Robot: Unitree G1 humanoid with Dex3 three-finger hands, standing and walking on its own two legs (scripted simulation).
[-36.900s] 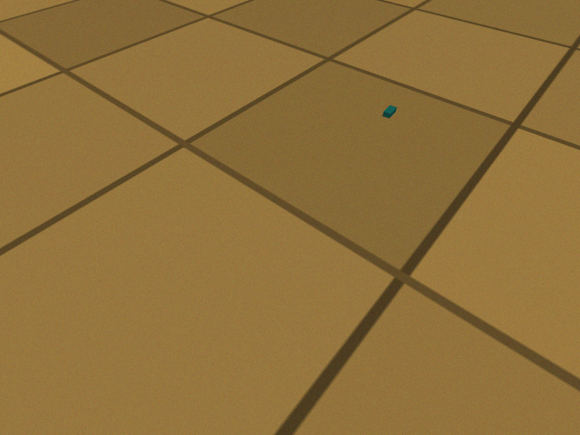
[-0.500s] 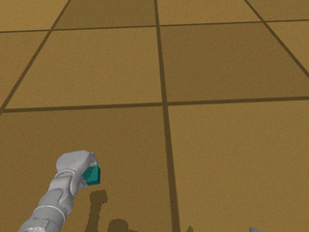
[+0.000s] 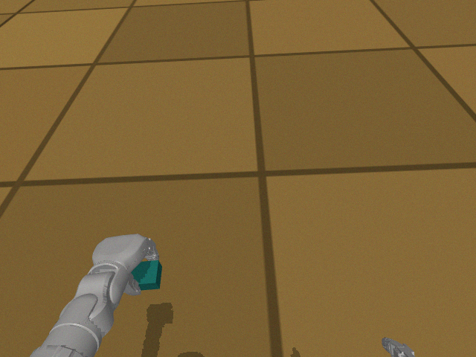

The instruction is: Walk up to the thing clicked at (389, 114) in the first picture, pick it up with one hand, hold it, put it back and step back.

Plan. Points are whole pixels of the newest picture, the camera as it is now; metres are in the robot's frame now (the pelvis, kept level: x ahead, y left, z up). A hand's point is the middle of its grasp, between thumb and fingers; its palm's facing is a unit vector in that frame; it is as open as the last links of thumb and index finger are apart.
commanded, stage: hold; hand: left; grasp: from above
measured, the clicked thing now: (136, 276) +0.32 +0.23 -0.09
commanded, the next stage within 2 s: crouch in 1.30 s
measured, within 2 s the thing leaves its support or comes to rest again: neither
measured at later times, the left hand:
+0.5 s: hand (131, 276) +0.29 +0.21 -0.03, palm faces -0.43 -0.07 -0.90, open 7.4 cm
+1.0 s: hand (125, 280) +0.28 +0.22 -0.02, palm faces -0.44 -0.07 -0.89, open 7.4 cm
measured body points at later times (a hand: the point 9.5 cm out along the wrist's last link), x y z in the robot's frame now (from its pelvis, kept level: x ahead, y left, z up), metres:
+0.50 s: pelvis -0.01 -0.01 +0.01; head +0.00 -0.03 +0.46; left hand +0.31 +0.21 +0.03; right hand +0.14 -0.26 -0.11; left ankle +0.01 +0.13 -0.72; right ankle +0.00 -0.15 -0.72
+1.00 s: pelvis -0.01 +0.00 +0.01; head +0.00 -0.03 +0.46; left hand +0.30 +0.22 +0.03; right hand +0.15 -0.25 -0.10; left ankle +0.01 +0.13 -0.72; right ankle +0.00 -0.15 -0.72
